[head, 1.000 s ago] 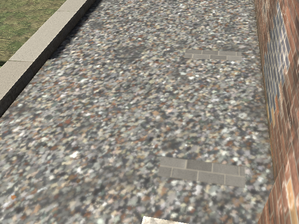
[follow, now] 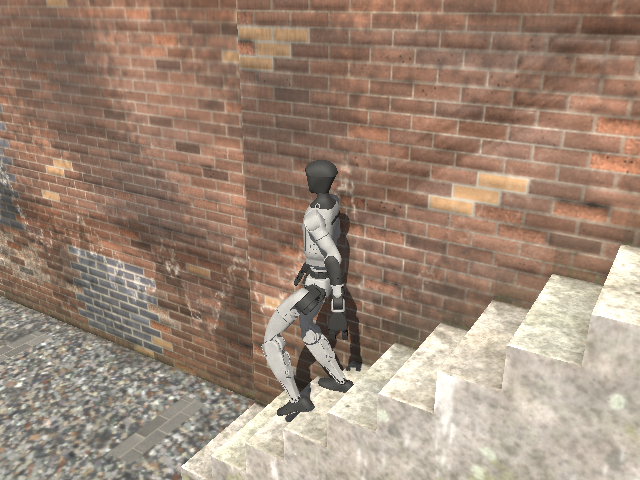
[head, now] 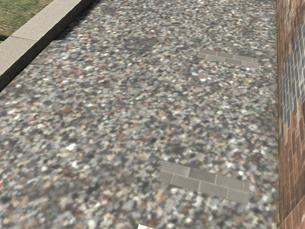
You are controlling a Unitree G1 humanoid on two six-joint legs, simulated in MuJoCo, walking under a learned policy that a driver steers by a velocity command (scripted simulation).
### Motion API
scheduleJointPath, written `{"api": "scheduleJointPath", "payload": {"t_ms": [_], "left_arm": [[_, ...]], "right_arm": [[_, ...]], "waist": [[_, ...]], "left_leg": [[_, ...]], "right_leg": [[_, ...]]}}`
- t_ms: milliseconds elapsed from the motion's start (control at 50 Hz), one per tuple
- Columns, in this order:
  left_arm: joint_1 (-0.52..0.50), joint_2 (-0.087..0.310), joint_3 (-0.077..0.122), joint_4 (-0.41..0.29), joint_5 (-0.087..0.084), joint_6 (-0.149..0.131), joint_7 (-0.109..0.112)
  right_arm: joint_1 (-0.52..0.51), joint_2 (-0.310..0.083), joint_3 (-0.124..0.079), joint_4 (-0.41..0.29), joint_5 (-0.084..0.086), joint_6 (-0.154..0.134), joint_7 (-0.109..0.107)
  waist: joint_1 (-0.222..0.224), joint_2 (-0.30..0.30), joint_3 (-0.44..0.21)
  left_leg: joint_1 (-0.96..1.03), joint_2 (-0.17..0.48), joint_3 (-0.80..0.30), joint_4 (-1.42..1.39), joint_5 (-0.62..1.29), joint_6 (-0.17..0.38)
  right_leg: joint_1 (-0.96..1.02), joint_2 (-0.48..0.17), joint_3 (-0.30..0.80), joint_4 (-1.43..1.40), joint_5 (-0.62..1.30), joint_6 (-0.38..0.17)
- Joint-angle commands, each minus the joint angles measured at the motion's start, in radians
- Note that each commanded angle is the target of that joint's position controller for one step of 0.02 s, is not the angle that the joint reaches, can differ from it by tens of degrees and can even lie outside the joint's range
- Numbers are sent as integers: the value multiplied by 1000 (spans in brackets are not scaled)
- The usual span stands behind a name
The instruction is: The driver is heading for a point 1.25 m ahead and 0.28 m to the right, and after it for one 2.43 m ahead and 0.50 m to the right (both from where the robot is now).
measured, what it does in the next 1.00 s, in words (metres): goes down: left foot 0.05 m lower, then left foot 0.17 m lower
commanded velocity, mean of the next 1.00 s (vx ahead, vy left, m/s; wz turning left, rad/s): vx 0.49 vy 0.00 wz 0.00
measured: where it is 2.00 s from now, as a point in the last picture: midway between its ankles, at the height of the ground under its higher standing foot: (202, 207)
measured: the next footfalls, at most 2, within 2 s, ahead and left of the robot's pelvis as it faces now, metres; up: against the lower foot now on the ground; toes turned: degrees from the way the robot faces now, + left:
left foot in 0.04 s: +0.09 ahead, +0.15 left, -0.05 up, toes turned +1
left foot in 0.18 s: +0.14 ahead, +0.15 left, -0.17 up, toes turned +0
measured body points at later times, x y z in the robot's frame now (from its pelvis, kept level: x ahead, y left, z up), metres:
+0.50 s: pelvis +0.24 -0.05 -0.24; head +0.22 -0.08 +0.21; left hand +0.44 +0.21 -0.32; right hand +0.05 -0.26 -0.38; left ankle +0.11 +0.15 -0.87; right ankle +0.33 -0.17 -0.95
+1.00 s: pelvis +0.45 -0.15 -0.42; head +0.42 -0.18 +0.03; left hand +0.35 +0.07 -0.56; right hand +0.61 -0.37 -0.55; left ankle +0.62 -0.01 -1.08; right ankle +0.34 -0.21 -1.08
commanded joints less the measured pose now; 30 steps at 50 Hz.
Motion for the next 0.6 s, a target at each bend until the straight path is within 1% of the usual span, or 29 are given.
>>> {"api": "scheduleJointPath", "payload": {"t_ms": [20,40,60,80,100,120,140,160,180,200,220,240,260,280,300,320,360,380,400,420,440,460,480,500,520,540,560,580,600], "left_arm": [[-62,134,19,-55,40,-28,-6],[-122,133,36,-80,26,-37,-11],[-174,154,42,-103,25,-32,-12],[-179,116,32,-117,22,-14,-28],[-154,172,48,-116,35,4,-36],[-147,210,72,-117,62,22,-37],[-203,241,97,-141,64,39,-46],[-309,273,110,-131,65,51,-23],[-263,240,109,-122,32,71,-10],[-188,180,109,-155,30,63,-27],[-256,111,83,-187,78,26,-15],[-300,149,93,-173,95,12,-2],[-296,132,93,-209,63,15,3],[-375,151,91,-195,78,23,5],[-367,153,96,-207,68,37,9],[-371,151,90,-192,63,73,6],[-125,93,77,-111,44,131,-6],[-182,141,82,-129,35,132,-2],[-343,152,79,-197,50,120,4],[-524,146,67,-265,63,96,3],[-624,167,61,-315,61,67,3],[-666,151,45,-351,38,43,-11],[-611,124,29,-323,6,30,-28],[-594,152,38,-317,-12,32,-44],[-397,162,56,-249,2,38,-45],[-184,189,68,-168,13,68,-50],[-29,236,83,-114,37,74,-47],[99,288,84,-100,63,79,-33],[128,314,76,-97,65,66,-57]], "right_arm": [[-47,-16,-6,-49,22,-53,-13],[-76,-11,3,-57,24,-57,-2],[2,5,7,-36,33,-59,9],[78,-33,-6,-6,44,-59,9],[167,-77,-22,34,20,-67,14],[208,-89,-28,50,-2,-72,24],[409,-185,-58,110,-16,-87,23],[423,-84,-36,73,-18,-92,33],[396,-75,-33,85,-3,-89,38],[520,-163,-44,97,-21,-84,39],[628,-196,-55,113,-28,-97,25],[673,-140,-49,147,-38,-96,17],[593,-163,-59,134,-52,-93,10],[485,-56,-34,76,-29,-99,-18],[415,-25,-17,60,-32,-102,-29],[354,-61,-20,52,-23,-94,-33],[303,-150,-33,49,-5,-116,-18],[299,-106,-28,37,10,-132,-7],[394,-78,-17,65,-8,-157,-11],[489,-82,-16,79,-7,-166,-19],[525,-103,-21,69,-18,-171,-22],[412,-103,-30,22,-18,-158,-41],[393,-86,-26,24,-11,-134,-71],[424,-100,-28,36,-11,-104,-73],[457,-144,-40,54,-27,-62,-87],[447,-165,-44,62,-36,-26,-78],[461,-140,-46,65,-23,-13,-63],[520,-48,-48,94,-3,-11,-32],[660,-9,-41,89,27,-2,-36]], "waist": [[-55,-9,84],[-50,55,116],[-105,-16,110],[-133,47,106],[-152,126,92],[-167,169,143],[-256,270,75],[-342,142,185],[-287,169,187],[-228,117,66],[-277,125,53],[-280,124,77],[-204,202,28],[-184,13,63],[-138,69,103],[-124,70,100],[-6,185,61],[-22,119,104],[-104,114,150],[-192,113,184],[-246,156,172],[-217,102,166],[-189,36,144],[-206,53,193],[-198,114,176],[-87,152,144],[-27,99,60],[15,-44,-38],[-54,-278,-101]], "left_leg": [[144,-73,78,-73,82,-48],[355,-72,111,-236,306,-68],[462,-106,142,-307,291,-65],[494,-133,164,-403,285,-60],[493,-138,164,-500,245,-36],[549,-120,122,-556,265,4],[635,12,-121,-571,278,83],[576,-15,34,-824,352,79],[636,38,46,-807,559,77],[834,207,-282,-439,831,189],[910,319,-457,-360,539,250],[918,331,-518,-322,396,262],[916,402,-622,-374,136,316],[674,327,-539,-432,178,272],[509,292,-500,-411,125,262],[276,232,-449,-425,142,253],[-25,220,-365,-398,100,239],[-22,141,-276,-307,-177,191],[151,144,-335,-186,-462,177],[314,153,-374,-158,-540,181],[424,166,-421,-137,-500,190],[290,149,-365,-180,-551,174],[167,130,-270,-185,-620,135],[152,99,-218,-170,-543,141],[196,103,-253,-43,-266,164],[206,96,-241,140,-130,161],[162,24,-173,376,-253,143],[-100,-134,-146,756,-861,90],[-393,-131,-121,1159,-1081,81]], "right_leg": [[-302,-110,187,-47,-98,-120],[-477,-72,68,-20,-123,-96],[-539,-63,14,22,-100,-72],[-529,-22,-82,81,-98,-22],[-420,-3,-137,186,-61,11],[-446,20,-153,375,60,16],[-546,61,-149,638,-88,30],[-475,81,-137,748,-201,-8],[-496,79,-107,782,-217,-63],[-713,68,13,782,-213,-37],[-897,29,281,564,43,-58],[-968,-11,273,513,118,-52],[-1068,24,340,535,175,-7],[-844,-19,335,215,502,58],[-704,-16,311,100,567,92],[-404,-10,239,27,522,107],[7,82,99,257,599,92],[-66,72,112,136,725,91],[-297,24,217,81,791,91],[-509,17,240,17,770,95],[-594,-2,283,-69,732,98],[-416,-50,251,-350,973,106],[-114,-121,269,-597,1255,77],[-62,-56,175,-610,1160,82],[81,-93,192,-634,1038,57],[199,-98,193,-654,953,17],[335,-63,107,-613,952,33],[602,-108,124,-348,1113,52],[739,-196,177,-19,1571,136]]}}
